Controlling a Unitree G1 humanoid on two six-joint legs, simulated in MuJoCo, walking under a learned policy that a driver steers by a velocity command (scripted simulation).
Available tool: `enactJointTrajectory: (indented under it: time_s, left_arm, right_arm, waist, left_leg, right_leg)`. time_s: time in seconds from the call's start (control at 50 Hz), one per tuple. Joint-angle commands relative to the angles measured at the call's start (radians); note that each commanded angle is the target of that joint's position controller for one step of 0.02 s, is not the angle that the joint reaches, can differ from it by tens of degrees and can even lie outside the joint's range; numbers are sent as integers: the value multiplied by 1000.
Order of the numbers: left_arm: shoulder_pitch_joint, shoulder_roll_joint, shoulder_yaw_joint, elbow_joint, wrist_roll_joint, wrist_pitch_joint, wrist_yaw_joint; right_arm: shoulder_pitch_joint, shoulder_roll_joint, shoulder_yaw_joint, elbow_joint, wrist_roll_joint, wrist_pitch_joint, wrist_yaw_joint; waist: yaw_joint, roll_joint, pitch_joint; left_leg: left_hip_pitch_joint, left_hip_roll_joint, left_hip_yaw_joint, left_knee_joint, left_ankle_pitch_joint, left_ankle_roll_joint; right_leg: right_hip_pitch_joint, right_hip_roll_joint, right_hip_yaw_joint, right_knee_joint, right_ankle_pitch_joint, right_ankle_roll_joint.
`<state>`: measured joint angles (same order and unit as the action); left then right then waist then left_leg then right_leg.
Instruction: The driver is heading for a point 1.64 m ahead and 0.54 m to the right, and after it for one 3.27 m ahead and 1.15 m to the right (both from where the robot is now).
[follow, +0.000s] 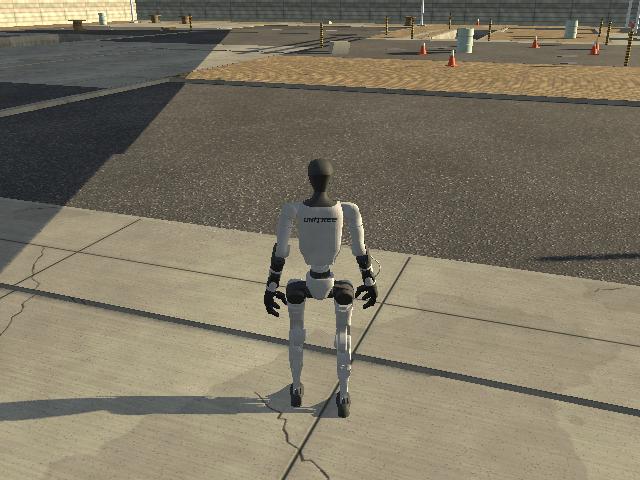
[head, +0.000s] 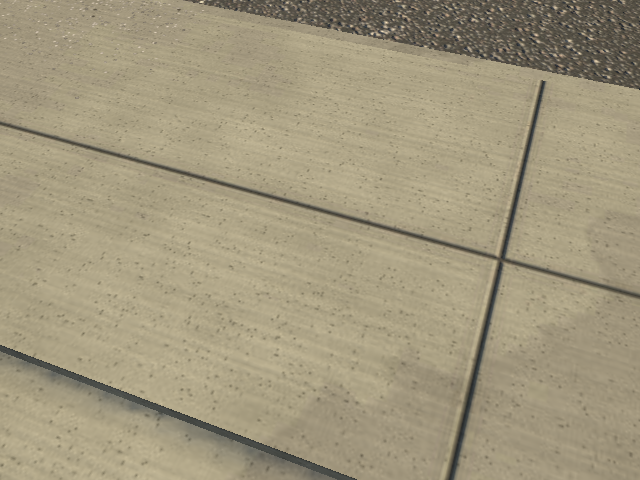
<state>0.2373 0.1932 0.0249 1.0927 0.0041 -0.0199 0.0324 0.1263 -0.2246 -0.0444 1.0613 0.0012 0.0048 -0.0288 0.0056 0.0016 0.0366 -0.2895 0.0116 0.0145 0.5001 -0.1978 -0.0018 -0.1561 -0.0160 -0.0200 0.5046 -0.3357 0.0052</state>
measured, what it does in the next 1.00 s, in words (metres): stands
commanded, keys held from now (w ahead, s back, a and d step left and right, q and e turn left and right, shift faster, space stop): no key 1.00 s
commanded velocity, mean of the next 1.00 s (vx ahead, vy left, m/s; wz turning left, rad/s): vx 0.00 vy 0.00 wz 0.00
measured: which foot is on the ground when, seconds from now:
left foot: down 0.00-1.00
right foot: down 0.00-1.00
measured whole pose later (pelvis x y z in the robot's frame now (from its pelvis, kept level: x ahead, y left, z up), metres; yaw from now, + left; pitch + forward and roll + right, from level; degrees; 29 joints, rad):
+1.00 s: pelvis +0.01 +0.00 +0.00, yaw +1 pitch -1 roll +0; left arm 0.33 0.17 0.01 1.10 0.00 -0.02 0.04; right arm 0.17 -0.20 -0.03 1.13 0.00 0.01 -0.04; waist 0.00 0.00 0.03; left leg -0.28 0.02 0.00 0.50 -0.20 -0.01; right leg -0.13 -0.01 -0.03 0.48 -0.33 0.00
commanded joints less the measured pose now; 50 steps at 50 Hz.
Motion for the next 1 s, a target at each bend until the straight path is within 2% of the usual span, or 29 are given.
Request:
enactJointTrajectory:
  time_s: [0.02,0.52,1.0]
  left_arm:
    - [59,109,17,-16,0,-3,3]
    - [109,85,6,-1,2,-3,9]
    - [178,63,0,-1,-1,-7,10]
  right_arm:
    - [-2,-98,-15,-25,1,-4,-5]
    - [12,-87,-11,32,1,3,-14]
    - [62,-71,-4,45,4,3,-18]
  waist:
    - [0,-3,-44]
    - [-7,-4,0]
    - [-8,-4,10]
  left_leg:
    - [136,32,-30,-31,235,45]
    - [124,30,-33,-56,138,33]
    - [115,28,-35,-54,141,33]
  right_leg:
    - [-93,-37,28,-101,223,-24]
    - [-112,-22,13,-138,108,-21]
    - [-119,-18,8,-138,110,-21]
